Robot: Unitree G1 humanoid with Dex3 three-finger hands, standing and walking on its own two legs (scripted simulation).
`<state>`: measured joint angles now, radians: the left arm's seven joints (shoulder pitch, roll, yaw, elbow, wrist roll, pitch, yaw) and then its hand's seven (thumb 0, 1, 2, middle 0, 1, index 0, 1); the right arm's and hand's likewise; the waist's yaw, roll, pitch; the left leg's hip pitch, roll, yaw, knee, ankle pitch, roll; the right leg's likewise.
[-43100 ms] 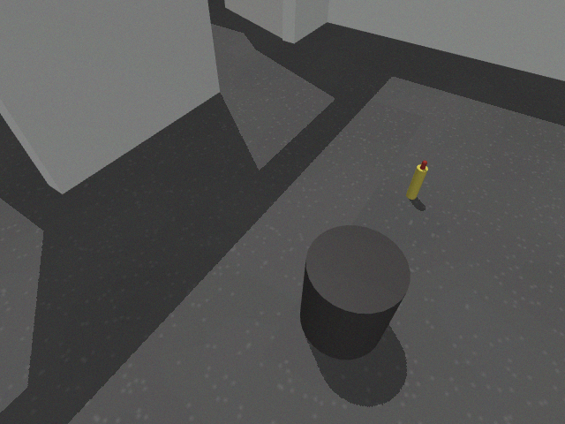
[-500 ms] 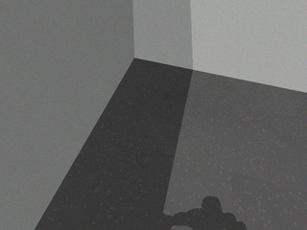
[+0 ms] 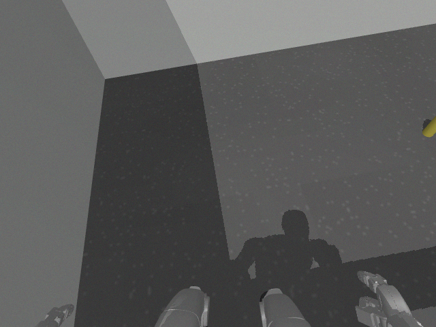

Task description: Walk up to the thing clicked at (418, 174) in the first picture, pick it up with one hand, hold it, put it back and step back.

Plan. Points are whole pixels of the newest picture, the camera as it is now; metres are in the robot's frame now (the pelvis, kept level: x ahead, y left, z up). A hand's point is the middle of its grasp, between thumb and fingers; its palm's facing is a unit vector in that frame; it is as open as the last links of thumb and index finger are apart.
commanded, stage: walk up
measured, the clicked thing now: out of the picture +1.08 -0.97 -0.63
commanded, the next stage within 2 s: none
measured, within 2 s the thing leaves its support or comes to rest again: neither
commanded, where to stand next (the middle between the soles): +0.06 +0.00 m, yaw -55 degrees
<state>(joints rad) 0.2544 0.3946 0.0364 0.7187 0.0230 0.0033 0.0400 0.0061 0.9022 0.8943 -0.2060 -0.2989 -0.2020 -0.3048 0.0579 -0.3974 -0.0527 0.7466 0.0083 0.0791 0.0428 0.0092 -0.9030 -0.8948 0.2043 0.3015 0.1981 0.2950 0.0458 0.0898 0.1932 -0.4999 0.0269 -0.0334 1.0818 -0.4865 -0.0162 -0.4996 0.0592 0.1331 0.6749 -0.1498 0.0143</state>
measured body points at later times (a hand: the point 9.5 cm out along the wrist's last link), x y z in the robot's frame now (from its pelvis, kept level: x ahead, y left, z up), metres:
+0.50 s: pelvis -0.05 +0.07 +0.02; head -0.02 +0.07 +0.47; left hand +0.20 +0.32 -0.09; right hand -0.16 -0.28 -0.05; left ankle +0.04 +0.17 -0.71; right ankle -0.14 -0.08 -0.68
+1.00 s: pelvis +0.01 +0.05 +0.01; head +0.04 +0.03 +0.45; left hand +0.27 +0.25 -0.11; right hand -0.15 -0.23 -0.10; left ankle +0.14 +0.09 -0.71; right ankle -0.12 -0.05 -0.66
